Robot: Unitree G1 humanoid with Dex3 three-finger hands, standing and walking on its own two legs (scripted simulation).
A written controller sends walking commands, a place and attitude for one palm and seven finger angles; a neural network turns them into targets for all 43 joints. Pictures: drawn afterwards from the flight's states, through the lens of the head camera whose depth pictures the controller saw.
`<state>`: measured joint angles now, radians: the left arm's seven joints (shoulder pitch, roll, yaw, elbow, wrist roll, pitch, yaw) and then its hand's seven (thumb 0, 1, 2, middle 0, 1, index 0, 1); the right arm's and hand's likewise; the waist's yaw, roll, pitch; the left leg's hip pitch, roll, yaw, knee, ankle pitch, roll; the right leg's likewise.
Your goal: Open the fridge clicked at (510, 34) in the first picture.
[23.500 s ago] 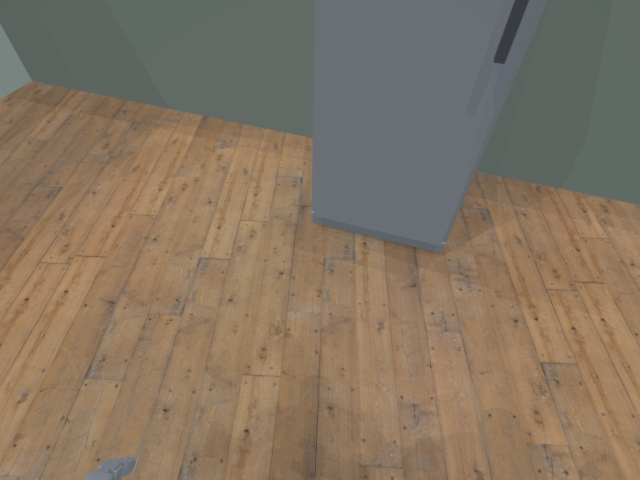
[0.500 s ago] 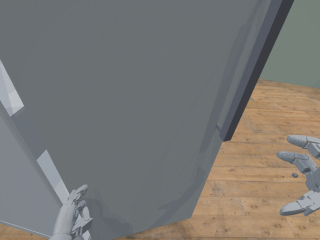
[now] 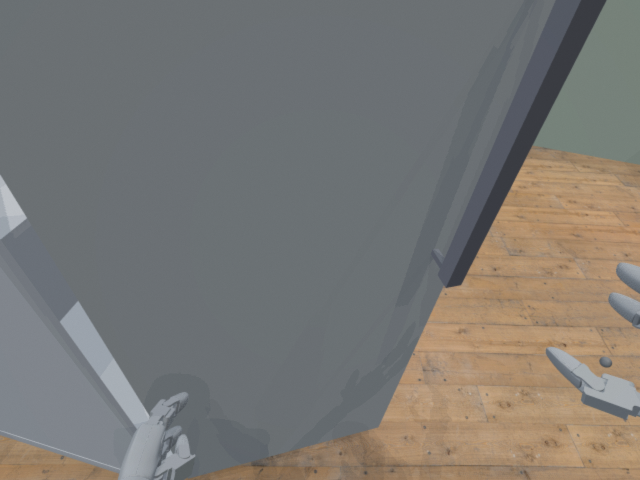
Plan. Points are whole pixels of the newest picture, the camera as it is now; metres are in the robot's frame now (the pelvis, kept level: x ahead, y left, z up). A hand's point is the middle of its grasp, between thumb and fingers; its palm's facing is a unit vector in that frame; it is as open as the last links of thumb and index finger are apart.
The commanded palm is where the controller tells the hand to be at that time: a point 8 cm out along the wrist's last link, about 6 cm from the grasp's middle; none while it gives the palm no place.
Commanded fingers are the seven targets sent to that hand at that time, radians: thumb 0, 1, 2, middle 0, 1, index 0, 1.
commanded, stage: draw the hand back to the body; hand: right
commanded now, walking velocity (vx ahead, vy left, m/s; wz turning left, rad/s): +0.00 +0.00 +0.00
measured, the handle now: (489, 160) +0.39 -0.18 +0.25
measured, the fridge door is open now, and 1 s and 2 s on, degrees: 61 61 61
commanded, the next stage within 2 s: step back with the hand held close in 0.62 s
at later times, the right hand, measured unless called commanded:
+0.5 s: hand (623, 369) +0.19 -0.28 +0.15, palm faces +0.46 +0.80 -0.38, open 7.5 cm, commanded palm +0.14 -0.31 +0.17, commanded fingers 0.00 -0.90 -0.90 0.20 0.30 0.20 0.30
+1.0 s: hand (609, 367) +0.20 -0.27 +0.15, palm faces +0.36 +0.82 -0.44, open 7.4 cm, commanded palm +0.13 -0.31 +0.18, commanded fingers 0.00 -0.90 -0.90 0.20 0.30 0.20 0.30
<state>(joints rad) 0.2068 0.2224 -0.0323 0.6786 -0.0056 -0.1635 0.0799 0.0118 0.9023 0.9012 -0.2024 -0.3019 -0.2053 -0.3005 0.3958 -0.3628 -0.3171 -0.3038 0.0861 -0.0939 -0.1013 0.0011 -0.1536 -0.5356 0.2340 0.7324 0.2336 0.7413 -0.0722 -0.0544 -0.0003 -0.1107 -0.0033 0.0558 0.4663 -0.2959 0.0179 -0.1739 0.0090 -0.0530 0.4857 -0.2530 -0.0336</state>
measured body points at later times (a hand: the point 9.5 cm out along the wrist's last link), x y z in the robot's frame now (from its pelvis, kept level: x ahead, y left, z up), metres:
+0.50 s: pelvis +0.00 -0.01 +0.00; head -0.02 +0.01 +0.45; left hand +0.20 +0.21 -0.08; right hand +0.16 -0.32 +0.18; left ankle -0.02 +0.11 -0.74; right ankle +0.01 -0.10 -0.74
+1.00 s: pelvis -0.02 -0.02 +0.00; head +0.00 -0.02 +0.45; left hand +0.16 +0.22 -0.08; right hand +0.17 -0.31 +0.17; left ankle -0.02 +0.11 -0.74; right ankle +0.01 -0.10 -0.74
